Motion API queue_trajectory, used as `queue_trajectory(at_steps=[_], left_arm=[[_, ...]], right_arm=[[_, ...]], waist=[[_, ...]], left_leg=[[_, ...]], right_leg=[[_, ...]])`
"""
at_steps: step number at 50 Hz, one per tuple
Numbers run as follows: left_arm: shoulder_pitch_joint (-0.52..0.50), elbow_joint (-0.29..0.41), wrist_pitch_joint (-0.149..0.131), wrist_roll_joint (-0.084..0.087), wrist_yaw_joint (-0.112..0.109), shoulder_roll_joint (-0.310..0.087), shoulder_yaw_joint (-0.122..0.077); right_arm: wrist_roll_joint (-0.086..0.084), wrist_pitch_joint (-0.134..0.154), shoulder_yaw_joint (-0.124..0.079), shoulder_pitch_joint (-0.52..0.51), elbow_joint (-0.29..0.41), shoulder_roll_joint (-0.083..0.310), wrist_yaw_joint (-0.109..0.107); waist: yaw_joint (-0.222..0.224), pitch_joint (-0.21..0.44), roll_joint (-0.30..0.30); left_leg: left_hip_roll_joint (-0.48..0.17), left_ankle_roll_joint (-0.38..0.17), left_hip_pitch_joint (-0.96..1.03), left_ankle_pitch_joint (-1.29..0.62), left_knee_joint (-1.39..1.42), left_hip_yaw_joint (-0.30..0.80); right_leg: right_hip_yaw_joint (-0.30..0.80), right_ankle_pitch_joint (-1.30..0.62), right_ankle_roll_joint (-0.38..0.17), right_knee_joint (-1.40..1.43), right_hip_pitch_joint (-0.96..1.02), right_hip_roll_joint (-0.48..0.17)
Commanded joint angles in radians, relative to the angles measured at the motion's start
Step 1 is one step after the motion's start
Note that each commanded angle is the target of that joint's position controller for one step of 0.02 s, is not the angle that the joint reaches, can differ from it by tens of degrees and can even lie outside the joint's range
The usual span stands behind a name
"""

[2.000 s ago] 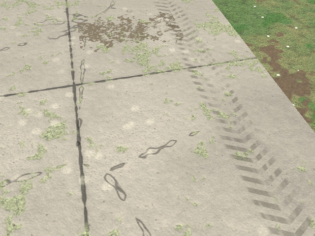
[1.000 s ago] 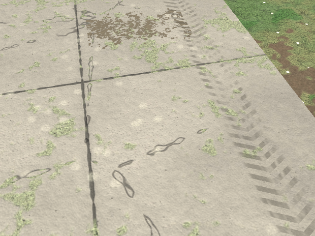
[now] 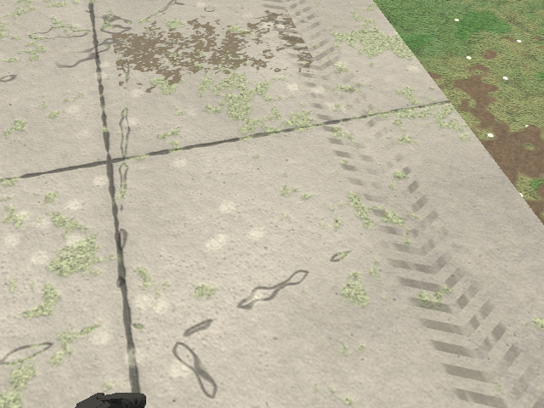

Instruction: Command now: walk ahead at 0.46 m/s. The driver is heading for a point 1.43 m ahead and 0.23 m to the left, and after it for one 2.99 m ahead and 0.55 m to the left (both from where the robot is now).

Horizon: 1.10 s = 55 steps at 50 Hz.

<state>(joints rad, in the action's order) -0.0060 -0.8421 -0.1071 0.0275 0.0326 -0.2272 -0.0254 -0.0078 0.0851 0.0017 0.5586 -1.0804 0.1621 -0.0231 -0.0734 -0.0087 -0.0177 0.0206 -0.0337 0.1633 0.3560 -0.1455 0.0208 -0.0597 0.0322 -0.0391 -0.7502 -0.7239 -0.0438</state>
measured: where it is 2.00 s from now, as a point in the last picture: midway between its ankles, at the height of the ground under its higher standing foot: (241, 184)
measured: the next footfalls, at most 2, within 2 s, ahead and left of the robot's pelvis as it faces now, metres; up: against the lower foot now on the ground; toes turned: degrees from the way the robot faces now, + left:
right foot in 0.10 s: +0.26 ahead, -0.11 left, +0.00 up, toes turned -2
left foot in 0.64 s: +0.54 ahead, +0.14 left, +0.00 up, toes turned +3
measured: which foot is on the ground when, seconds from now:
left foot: down 0.00-0.12, up 0.14-0.62, down 0.64-1.00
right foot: up 0.00-0.08, down 0.10-0.64, up 0.66-1.00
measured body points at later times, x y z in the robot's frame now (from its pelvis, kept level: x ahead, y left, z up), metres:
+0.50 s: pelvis +0.28 -0.02 +0.02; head +0.29 -0.01 +0.47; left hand +0.27 +0.25 -0.13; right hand +0.45 -0.27 -0.09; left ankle +0.47 +0.16 -0.67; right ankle +0.23 -0.11 -0.73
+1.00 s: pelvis +0.56 +0.05 +0.02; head +0.57 +0.06 +0.47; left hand +0.72 +0.31 -0.10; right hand +0.55 -0.21 -0.12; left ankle +0.50 +0.14 -0.73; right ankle +0.73 -0.12 -0.67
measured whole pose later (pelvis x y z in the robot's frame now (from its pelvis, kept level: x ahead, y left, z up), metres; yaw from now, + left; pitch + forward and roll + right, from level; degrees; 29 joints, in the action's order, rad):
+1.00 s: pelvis +0.56 +0.05 +0.02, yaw +0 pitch +2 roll +1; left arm 0.09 -0.89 -0.07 0.01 0.00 -0.26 -0.06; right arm 0.00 0.10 -0.05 0.38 -0.97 0.22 0.01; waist -0.06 0.00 -0.04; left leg 0.06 -0.06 -0.04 0.19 -0.19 -0.06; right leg 0.03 -0.03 -0.02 -0.74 -0.69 -0.13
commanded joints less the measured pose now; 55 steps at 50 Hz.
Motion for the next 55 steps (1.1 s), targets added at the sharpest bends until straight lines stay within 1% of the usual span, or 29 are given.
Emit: queue_trajectory(at_steps=[1, 3, 4, 5, 6, 7, 8, 9, 10, 12, 13, 17, 22, 26, 29, 31, 32, 33, 34, 35, 36, 37, 38, 39, 41, 43, 45, 49, 55], left_arm=[[-0.103, 0.1, -0.001, 0.005, 0.002, -0.069, -0.012], [-0.007, 0.081, -0.001, 0.007, 0.001, -0.123, -0.039], [0.145, 0.034, 0.004, 0.011, -0.004, -0.159, -0.061], [0.304, -0.012, 0.012, 0.012, -0.011, -0.194, -0.077], [0.456, -0.041, 0.016, -0.024, -0.016, -0.287, -0.098], [0.475, -0.062, 0.018, -0.028, -0.009, -0.237, -0.081], [0.371, -0.057, 0.011, -0.017, -0.004, -0.179, -0.062], [0.263, -0.036, 0.006, -0.014, -0.004, -0.138, -0.05], [0.185, -0.028, -0.005, -0.022, 0.003, -0.116, -0.04], [0.13, -0.036, -0.015, -0.038, 0.01, -0.084, -0.029], [0.14, -0.049, -0.016, -0.034, 0.011, -0.083, -0.028], [0.22, -0.085, -0.019, -0.032, -0.015, -0.146, -0.04], [0.319, -0.105, -0.004, -0.017, -0.039, -0.173, -0.045], [0.398, -0.134, 0.013, -0.006, -0.04, -0.184, -0.05], [0.408, -0.144, 0.029, -0.004, -0.042, -0.195, -0.058], [0.372, -0.135, 0.041, -0.006, -0.042, -0.202, -0.059], [0.368, -0.127, 0.045, -0.014, -0.041, -0.17, -0.048], [0.384, -0.095, 0.041, -0.04, -0.041, -0.118, -0.025], [0.495, -0.095, 0.015, -0.021, -0.032, -0.003, 0.004], [0.425, -0.102, -0.007, 0.004, -0.03, -0.132, -0.022], [0.331, -0.075, -0.02, 0.019, -0.027, -0.174, -0.034], [0.291, -0.071, -0.02, 0.012, -0.033, -0.163, -0.033], [0.269, -0.069, -0.014, -0.003, -0.037, -0.153, -0.039], [0.282, -0.07, -0.002, -0.007, -0.036, -0.136, -0.041], [0.3, -0.076, 0.02, -0.008, -0.036, -0.101, -0.039], [0.251, -0.058, 0.03, -0.015, -0.038, -0.096, -0.041], [0.178, -0.032, 0.031, -0.022, -0.038, -0.093, -0.042], [0.04, 0.005, 0.022, -0.017, -0.026, -0.069, -0.033], [-0.101, 0.061, 0.008, -0.007, 0.003, -0.078, -0.027]], right_arm=[[-0.015, 0.018, -0.048, -0.003, 0.038, 0.207, -0.014], [0.003, 0.002, -0.06, -0.009, 0.041, 0.222, -0.011], [0.015, -0.013, -0.061, -0.026, 0.048, 0.218, -0.008], [0.022, -0.018, -0.056, -0.05, 0.067, 0.208, -0.002], [0.032, -0.008, -0.024, 0.062, 0.088, 0.082, 0.014], [0.006, 0.021, -0.007, 0.094, 0.063, 0.032, 0.028], [-0.027, 0.044, -0.035, -0.016, 0.103, 0.133, 0.034], [-0.044, 0.054, -0.044, -0.133, 0.144, 0.175, 0.031], [-0.037, 0.052, -0.049, -0.187, 0.158, 0.176, 0.022], [-0.019, 0.021, -0.06, -0.144, 0.151, 0.147, 0.008], [-0.017, 0.008, -0.059, -0.125, 0.147, 0.124, 0.005], [0.004, -0.006, -0.071, -0.262, 0.206, 0.15, -0.006], [0.0, 0.009, -0.065, -0.459, 0.259, 0.132, 0.01], [-0.013, 0.015, -0.056, -0.571, 0.296, 0.13, 0.033], [-0.016, 0.025, -0.061, -0.579, 0.317, 0.158, 0.05], [-0.015, 0.032, -0.081, -0.459, 0.291, 0.199, 0.051], [-0.013, 0.035, -0.11, -0.287, 0.239, 0.255, 0.045], [-0.001, 0.031, -0.132, -0.096, 0.207, 0.348, 0.036], [0.006, 0.028, -0.14, -0.062, 0.182, 0.393, 0.048], [0.001, 0.032, -0.111, -0.097, 0.198, 0.282, 0.051], [0.0, 0.035, -0.096, -0.186, 0.219, 0.237, 0.048], [0.005, 0.034, -0.087, -0.265, 0.237, 0.219, 0.05], [0.01, 0.032, -0.081, -0.308, 0.242, 0.194, 0.052], [0.018, 0.034, -0.075, -0.318, 0.237, 0.175, 0.054], [0.014, 0.038, -0.076, -0.294, 0.218, 0.177, 0.053], [0.011, 0.038, -0.084, -0.263, 0.201, 0.206, 0.044], [0.01, 0.031, -0.086, -0.235, 0.186, 0.212, 0.033], [0.002, 0.022, -0.084, -0.19, 0.165, 0.217, 0.019], [-0.008, -0.001, -0.093, -0.11, 0.111, 0.23, 0.01]], waist=[[0.068, -0.132, 0.13], [0.129, -0.025, 0.166], [0.201, 0.066, 0.181], [0.272, 0.152, 0.173], [0.228, 0.344, -0.066], [0.21, 0.482, -0.228], [0.192, 0.289, -0.173], [0.162, 0.14, -0.087], [0.12, 0.056, 0.008], [0.044, 0.025, -0.025], [0.03, 0.011, -0.042], [0.043, -0.054, -0.03], [0.107, -0.055, -0.017], [0.15, -0.073, -0.023], [0.133, -0.067, -0.038], [0.054, -0.005, -0.055], [-0.017, 0.106, -0.03], [-0.067, 0.278, 0.123], [0.002, 0.363, 0.391], [-0.025, 0.298, 0.241], [-0.014, 0.18, 0.176], [0.018, 0.125, 0.087], [0.04, 0.074, 0.068], [0.067, 0.065, 0.091], [0.086, 0.046, 0.091], [0.085, 0.015, 0.072], [0.072, -0.008, 0.065], [0.034, -0.042, 0.079], [0.006, -0.091, 0.081]], left_leg=[[-0.221, -0.111, -0.184, -0.67, 0.059, 0.051], [-0.242, -0.082, -0.067, -1.005, -0.12, 0.04], [-0.225, -0.064, -0.065, -1.139, -0.307, 0.016], [-0.195, -0.039, -0.209, -1.051, -0.537, 0.009], [-0.054, 0.006, -0.585, -0.555, -0.959, -0.004], [0.069, 0.013, -0.734, 0.174, -1.234, 0.11], [0.0, -0.017, -0.84, 0.148, -1.317, 0.143], [-0.056, -0.034, -0.854, 0.061, -1.289, 0.103], [-0.105, -0.037, -0.809, -0.017, -1.223, 0.08], [-0.16, -0.037, -0.683, -0.074, -1.126, 0.081], [-0.168, -0.031, -0.664, -0.071, -1.091, 0.072], [-0.197, 0.019, -0.79, -0.217, -0.903, 0.047], [-0.156, 0.039, -0.809, -0.447, -0.569, 0.005], [-0.126, 0.038, -0.799, -0.424, -0.435, -0.012], [-0.11, 0.002, -0.769, -0.312, -0.373, -0.012], [-0.063, -0.034, -0.59, -0.258, -0.333, -0.054], [-0.058, -0.068, -0.356, -0.263, -0.337, -0.051], [-0.272, -0.141, -0.055, -0.272, -0.347, 0.205], [-0.432, -0.285, 0.219, -0.067, -0.186, 0.675], [-0.403, -0.246, 0.174, 0.011, -0.145, 0.669], [-0.372, -0.203, 0.054, -0.067, -0.143, 0.51], [-0.334, -0.186, -0.075, -0.191, -0.122, 0.397], [-0.297, -0.181, -0.174, -0.269, -0.091, 0.314], [-0.273, -0.173, -0.231, -0.312, -0.062, 0.261], [-0.252, -0.186, -0.274, -0.39, -0.023, 0.195], [-0.252, -0.195, -0.275, -0.456, 0.001, 0.153], [-0.246, -0.192, -0.259, -0.48, 0.017, 0.119], [-0.203, -0.16, -0.267, -0.433, 0.041, 0.036], [-0.273, -0.151, -0.094, -0.453, -0.016, 0.037]], right_leg=[[-0.007, -0.084, -0.025, 0.188, 0.202, 0.05], [-0.021, -0.034, -0.058, 0.196, 0.33, 0.095], [-0.032, -0.002, -0.085, 0.185, 0.491, 0.118], [0.028, -0.007, -0.121, 0.18, 0.738, 0.057], [0.448, 0.123, -0.271, 0.179, 1.148, -0.226], [0.869, 0.279, -0.361, 0.415, 1.211, -0.369], [0.798, 0.367, -0.297, 0.479, 1.049, -0.315], [0.621, 0.333, -0.254, 0.504, 0.849, -0.284], [0.499, 0.231, -0.23, 0.543, 0.663, -0.249], [0.348, 0.168, -0.201, 0.599, 0.478, -0.178], [0.312, 0.166, -0.207, 0.624, 0.433, -0.165], [0.243, 0.145, -0.231, 0.685, 0.407, -0.162], [0.16, 0.071, -0.182, 0.67, 0.515, -0.137], [0.15, 0.075, -0.171, 0.619, 0.631, -0.169], [0.172, 0.043, -0.15, 0.547, 0.722, -0.215], [0.147, -0.187, -0.12, 0.404, 0.728, -0.195], [0.095, -0.29, -0.09, 0.191, 0.667, -0.132], [0.028, -0.038, -0.046, -0.166, 0.464, -0.058], [0.071, 0.521, -0.001, -0.446, 0.084, 0.118], [0.184, 0.522, -0.018, -0.557, -0.026, 0.055], [0.168, 0.421, -0.038, -0.556, -0.067, 0.005], [0.143, 0.33, -0.034, -0.514, -0.02, -0.047], [0.136, 0.275, -0.027, -0.451, 0.016, -0.075], [0.139, 0.238, -0.024, -0.414, 0.073, -0.098], [0.123, 0.21, -0.01, -0.361, 0.099, -0.102], [0.117, 0.144, 0.008, -0.285, 0.043, -0.106], [0.112, 0.054, 0.025, -0.176, -0.007, -0.105], [0.072, -0.129, 0.026, 0.065, 0.043, -0.068], [0.066, -0.077, -0.01, 0.217, 0.018, -0.04]])
Keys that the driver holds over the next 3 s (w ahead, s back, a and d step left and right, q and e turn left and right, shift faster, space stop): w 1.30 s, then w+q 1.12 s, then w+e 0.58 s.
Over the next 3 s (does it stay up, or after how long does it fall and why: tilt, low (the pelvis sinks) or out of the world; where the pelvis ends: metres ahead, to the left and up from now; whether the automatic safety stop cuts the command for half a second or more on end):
stays up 1.58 0.31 0.01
